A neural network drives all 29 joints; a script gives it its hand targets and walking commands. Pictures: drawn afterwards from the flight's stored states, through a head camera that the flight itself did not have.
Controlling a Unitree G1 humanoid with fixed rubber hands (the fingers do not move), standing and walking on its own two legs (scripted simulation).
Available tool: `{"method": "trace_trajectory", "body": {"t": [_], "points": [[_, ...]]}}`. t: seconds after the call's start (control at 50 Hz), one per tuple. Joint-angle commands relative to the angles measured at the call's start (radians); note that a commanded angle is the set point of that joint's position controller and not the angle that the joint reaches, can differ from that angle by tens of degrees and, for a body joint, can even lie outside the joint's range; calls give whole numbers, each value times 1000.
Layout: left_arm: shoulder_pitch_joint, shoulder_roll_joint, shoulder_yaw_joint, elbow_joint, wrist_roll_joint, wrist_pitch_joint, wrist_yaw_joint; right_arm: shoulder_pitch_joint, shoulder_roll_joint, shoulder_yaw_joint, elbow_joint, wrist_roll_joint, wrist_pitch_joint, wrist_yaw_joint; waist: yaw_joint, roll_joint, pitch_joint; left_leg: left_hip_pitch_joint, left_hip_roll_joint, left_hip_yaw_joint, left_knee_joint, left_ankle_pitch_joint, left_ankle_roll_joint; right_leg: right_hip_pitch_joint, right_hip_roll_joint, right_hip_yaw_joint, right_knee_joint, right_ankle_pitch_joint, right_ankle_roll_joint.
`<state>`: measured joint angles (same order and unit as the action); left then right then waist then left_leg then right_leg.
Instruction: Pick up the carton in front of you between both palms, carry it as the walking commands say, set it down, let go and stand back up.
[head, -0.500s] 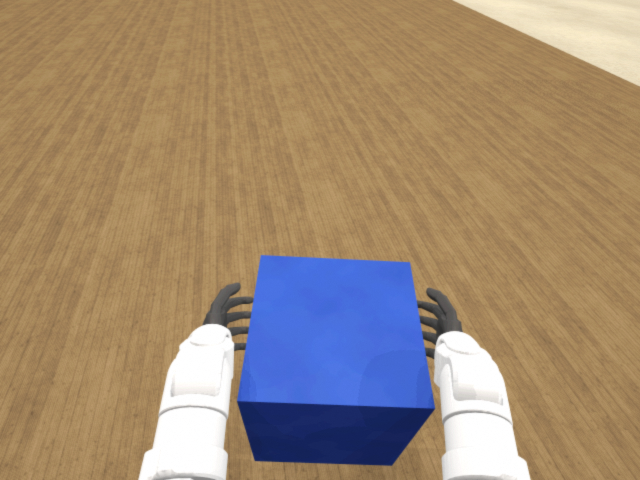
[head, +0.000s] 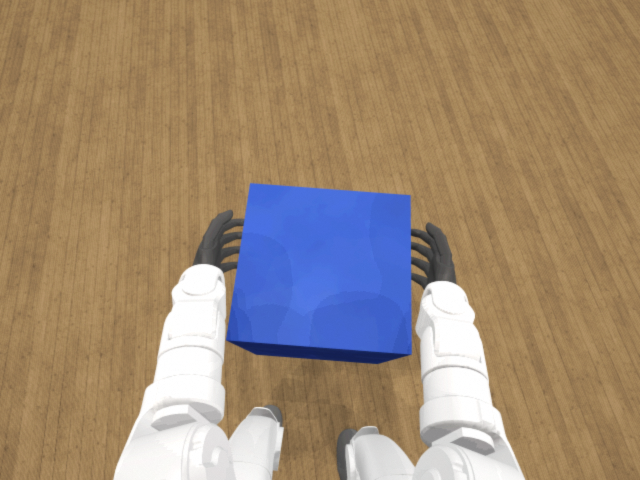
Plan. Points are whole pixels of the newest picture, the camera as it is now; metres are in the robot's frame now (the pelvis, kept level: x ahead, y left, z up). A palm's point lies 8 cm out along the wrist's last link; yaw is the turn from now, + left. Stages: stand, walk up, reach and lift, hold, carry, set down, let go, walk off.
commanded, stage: set down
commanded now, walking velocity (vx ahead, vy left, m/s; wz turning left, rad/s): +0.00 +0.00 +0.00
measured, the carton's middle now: (322, 286) +0.37 +0.02 -0.13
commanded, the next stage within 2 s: none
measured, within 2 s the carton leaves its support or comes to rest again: rests again in 1.84 s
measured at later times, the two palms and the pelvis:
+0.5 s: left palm (226, 265) +0.42 +0.18 -0.21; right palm (398, 284) +0.40 -0.12 -0.20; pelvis -0.03 +0.01 -0.13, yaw -2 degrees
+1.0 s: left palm (237, 271) +0.46 +0.19 -0.37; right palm (375, 288) +0.44 -0.11 -0.36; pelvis -0.06 +0.02 -0.25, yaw -5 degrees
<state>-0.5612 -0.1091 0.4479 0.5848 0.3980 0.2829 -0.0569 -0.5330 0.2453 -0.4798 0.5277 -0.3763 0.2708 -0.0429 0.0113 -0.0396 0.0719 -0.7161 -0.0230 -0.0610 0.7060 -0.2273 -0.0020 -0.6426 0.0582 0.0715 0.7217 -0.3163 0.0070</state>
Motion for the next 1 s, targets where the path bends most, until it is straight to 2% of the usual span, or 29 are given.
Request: {"method": "trace_trajectory", "body": {"t": [0.0,0.06,0.1,0.16,0.26,0.34,0.46,0.6,0.78,0.98], "points": [[-464,-754,-491,47,-159,-132,-185,-455,773,524,56,167,-132,149,6,43,-725,318,-89,6,128,463,19,-50,78,-5,38,408,44],[-508,-786,-583,4,-203,-168,-179,-516,801,640,0,223,-176,134,18,61,-955,304,-88,4,222,559,10,-139,90,-18,129,452,58],[-534,-796,-624,-30,-225,-170,-176,-550,804,693,-43,250,-181,127,23,69,-1070,286,-89,9,272,570,2,-198,96,-26,178,442,60],[-571,-798,-641,-37,-236,-148,-179,-587,804,714,-59,264,-158,127,23,63,-1116,167,-95,27,325,459,-6,-281,105,-37,241,356,57],[-636,-810,-587,43,-214,-73,-203,-670,814,644,-2,250,-81,160,28,56,-1013,-48,-103,50,379,184,-3,-465,117,-57,319,107,47],[-700,-820,-537,104,-198,-28,-210,-757,812,575,53,235,-36,184,31,61,-991,-133,-105,51,428,96,-3,-606,126,-75,387,17,45],[-801,-818,-509,149,-204,-18,-193,-871,786,516,98,234,-31,187,23,81,-1054,-207,-109,45,535,96,-12,-786,140,-100,508,-7,43],[-918,-789,-534,148,-245,-22,-162,-985,760,514,109,271,-37,165,23,103,-1169,-271,-112,53,666,107,-26,-921,154,-125,647,-24,48],[-1036,-729,-548,157,-290,-15,-142,-1127,719,523,107,321,-35,134,41,107,-1243,-363,-114,69,808,123,-34,-1021,164,-147,799,-34,57],[-1155,-635,-512,206,-310,-19,-151,-1259,658,482,134,332,-42,94,51,95,-1208,-528,-112,89,950,114,-37,-1075,166,-157,938,-34,61]]}}
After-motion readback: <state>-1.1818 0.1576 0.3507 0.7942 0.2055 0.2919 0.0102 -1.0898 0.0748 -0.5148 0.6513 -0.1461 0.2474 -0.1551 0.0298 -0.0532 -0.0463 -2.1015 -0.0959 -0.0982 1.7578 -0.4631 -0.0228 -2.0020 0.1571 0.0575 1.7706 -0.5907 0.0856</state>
